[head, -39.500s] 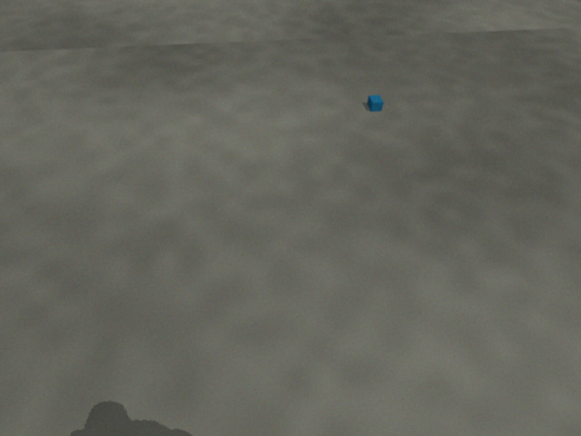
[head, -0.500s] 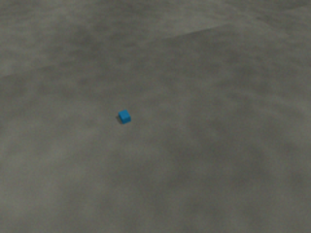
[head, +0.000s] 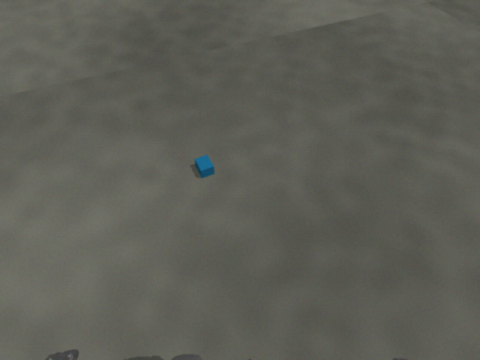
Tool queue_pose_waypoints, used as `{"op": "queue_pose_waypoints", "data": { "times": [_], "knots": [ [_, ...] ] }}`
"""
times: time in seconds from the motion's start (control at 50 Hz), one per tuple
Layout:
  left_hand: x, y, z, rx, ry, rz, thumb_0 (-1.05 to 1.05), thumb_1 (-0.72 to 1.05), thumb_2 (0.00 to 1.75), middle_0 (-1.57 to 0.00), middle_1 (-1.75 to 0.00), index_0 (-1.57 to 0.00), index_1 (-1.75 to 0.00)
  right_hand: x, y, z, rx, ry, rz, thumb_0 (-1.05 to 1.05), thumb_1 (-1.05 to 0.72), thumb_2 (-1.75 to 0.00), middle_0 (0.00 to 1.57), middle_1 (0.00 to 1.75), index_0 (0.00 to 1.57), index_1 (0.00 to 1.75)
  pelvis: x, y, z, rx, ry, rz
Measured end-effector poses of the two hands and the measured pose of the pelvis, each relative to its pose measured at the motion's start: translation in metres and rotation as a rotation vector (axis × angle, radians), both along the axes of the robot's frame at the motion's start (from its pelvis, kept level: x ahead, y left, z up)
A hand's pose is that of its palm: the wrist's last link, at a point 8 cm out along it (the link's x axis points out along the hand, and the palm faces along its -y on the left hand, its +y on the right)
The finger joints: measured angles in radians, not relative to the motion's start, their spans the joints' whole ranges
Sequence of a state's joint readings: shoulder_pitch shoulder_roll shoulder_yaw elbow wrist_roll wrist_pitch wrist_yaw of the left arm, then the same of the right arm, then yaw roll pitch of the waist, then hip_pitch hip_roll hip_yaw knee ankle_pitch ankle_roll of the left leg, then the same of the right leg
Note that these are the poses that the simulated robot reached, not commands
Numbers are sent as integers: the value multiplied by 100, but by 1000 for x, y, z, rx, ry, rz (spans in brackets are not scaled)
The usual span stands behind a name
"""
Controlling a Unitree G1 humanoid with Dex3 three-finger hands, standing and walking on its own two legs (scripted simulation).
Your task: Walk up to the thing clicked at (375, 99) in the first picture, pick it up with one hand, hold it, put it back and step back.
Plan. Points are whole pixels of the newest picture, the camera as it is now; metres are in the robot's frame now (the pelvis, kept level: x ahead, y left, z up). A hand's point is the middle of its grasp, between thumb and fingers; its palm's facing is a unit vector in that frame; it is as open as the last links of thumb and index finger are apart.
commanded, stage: step back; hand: left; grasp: from above
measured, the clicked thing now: (204, 166) +1.07 +0.19 -0.73
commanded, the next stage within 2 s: stand in 0.06 s
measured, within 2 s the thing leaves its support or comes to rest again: neither
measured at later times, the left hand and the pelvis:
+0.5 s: hand out of the picture +0.09 +0.25 -0.13, palm faces -0.03 -0.94 -0.34, open 7.4 cm; pelvis +0.00 +0.00 +0.03, yaw +0 degrees
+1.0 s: hand out of the picture +0.07 +0.24 -0.13, palm faces -0.05 -0.94 -0.34, open 7.4 cm; pelvis -0.01 -0.01 +0.03, yaw -1 degrees
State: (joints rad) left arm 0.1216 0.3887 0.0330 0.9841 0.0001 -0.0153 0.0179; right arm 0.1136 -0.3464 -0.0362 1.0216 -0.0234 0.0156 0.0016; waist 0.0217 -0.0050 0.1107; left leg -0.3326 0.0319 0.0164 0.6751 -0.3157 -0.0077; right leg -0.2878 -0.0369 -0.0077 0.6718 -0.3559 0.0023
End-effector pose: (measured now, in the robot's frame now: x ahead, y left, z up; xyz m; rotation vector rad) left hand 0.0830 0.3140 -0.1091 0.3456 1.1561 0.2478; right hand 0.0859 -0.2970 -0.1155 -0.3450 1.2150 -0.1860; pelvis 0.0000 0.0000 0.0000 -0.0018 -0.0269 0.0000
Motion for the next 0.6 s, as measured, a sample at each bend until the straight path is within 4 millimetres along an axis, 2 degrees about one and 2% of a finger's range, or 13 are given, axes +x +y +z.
{"op": "queue_pose_waypoints", "data": {
  "times": [0.12, 0.28, 0.4, 0.6],
  "knots": [
    [15, -1, 4, -22, -7, -24, 1, 90, 89, -20, -30, -20, -30, 21, 8, 11, 11, -61, -1, 0, -90, -90, 21, 30, 21, 30, 5, 4, 7, -7, -4, -5],
    [14, -13, 12, -55, 8, -31, 1, 90, 89, -20, -30, -20, -30, 31, 10, 22, 28, -94, 7, 0, -90, -90, 21, 30, 21, 30, 9, 4, 18, 1, -20, -4],
    [6, -20, 16, -59, 28, -35, 1, 90, 89, -20, -30, -20, -30, 23, 3, 25, 31, -82, -9, 0, -90, -90, 21, 30, 21, 30, 6, -1, 23, 2, -26, -4],
    [-7, -25, 19, -49, 52, -32, 1, 90, 89, -20, -30, -20, -30, -6, -8, 22, 33, -28, -41, 0, -90, -90, 21, 30, 21, 30, -1, -8, 26, 2, -33, -8]
  ]
}}
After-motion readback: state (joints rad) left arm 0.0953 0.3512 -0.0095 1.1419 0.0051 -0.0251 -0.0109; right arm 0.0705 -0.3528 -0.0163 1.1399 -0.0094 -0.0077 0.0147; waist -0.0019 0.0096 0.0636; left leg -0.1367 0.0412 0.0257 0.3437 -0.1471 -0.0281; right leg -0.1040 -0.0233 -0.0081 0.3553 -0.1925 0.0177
